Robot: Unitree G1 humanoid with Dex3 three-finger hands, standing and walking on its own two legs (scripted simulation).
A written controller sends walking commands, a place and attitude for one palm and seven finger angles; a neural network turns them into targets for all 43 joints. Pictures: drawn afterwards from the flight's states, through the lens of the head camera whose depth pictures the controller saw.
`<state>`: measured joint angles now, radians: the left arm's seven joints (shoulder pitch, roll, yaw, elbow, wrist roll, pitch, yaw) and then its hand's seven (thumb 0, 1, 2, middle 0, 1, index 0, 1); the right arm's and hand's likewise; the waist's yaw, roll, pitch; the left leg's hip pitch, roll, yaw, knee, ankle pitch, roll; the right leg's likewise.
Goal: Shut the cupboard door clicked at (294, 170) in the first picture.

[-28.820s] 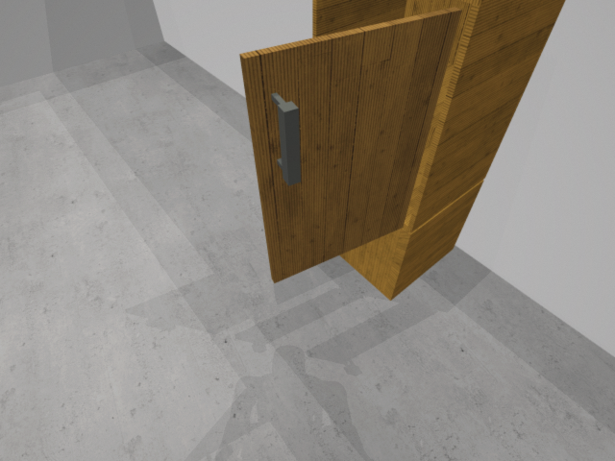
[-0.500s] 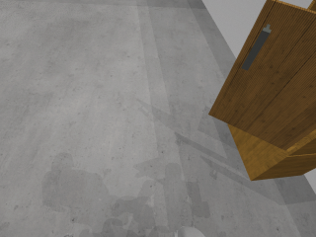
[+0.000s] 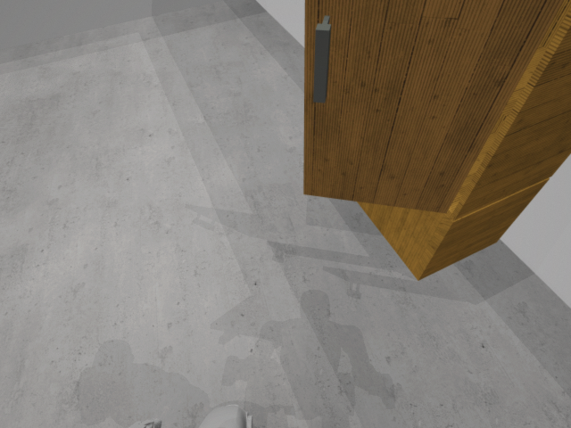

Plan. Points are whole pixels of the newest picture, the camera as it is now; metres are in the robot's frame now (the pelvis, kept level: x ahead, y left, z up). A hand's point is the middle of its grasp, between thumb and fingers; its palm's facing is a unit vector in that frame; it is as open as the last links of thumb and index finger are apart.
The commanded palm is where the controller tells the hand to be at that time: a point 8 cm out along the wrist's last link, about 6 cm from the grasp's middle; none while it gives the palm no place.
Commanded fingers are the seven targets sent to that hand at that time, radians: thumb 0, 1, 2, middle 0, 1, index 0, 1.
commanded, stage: turn to face it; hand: left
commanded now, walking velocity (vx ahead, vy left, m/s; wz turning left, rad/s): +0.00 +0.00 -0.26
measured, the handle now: (323, 60) +0.75 -0.05 +0.11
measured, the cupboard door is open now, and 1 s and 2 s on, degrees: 53 53 53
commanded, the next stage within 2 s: take the last steps up to it in 0.20 s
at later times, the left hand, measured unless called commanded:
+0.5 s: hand out of the picture +0.10 +0.23 -0.17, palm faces -0.16 -0.97 -0.18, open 7.4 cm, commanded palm none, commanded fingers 0.00 0.90 0.90 -0.20 -0.30 -0.20 -0.30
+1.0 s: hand (232, 420) +0.16 +0.11 -0.18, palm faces -0.18 -0.97 -0.17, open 7.3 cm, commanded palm none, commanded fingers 0.00 0.90 0.90 -0.20 -0.30 -0.20 -0.30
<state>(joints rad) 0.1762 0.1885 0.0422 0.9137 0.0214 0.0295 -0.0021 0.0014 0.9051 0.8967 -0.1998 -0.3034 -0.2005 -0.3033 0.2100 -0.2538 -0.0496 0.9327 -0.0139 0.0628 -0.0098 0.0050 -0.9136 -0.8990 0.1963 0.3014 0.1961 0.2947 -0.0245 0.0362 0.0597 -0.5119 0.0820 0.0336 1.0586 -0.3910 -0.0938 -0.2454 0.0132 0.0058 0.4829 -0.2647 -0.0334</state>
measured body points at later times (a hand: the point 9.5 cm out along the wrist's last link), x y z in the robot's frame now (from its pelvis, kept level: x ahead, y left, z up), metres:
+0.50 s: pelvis +0.02 +0.04 +0.01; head +0.05 +0.05 +0.46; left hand +0.11 +0.28 -0.15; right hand +0.02 -0.21 -0.13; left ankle +0.03 +0.13 -0.74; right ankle -0.04 -0.11 -0.67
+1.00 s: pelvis +0.13 -0.07 +0.00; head +0.16 -0.06 +0.45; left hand +0.17 +0.16 -0.16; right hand +0.12 -0.31 -0.15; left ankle +0.23 +0.02 -0.70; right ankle +0.02 -0.13 -0.74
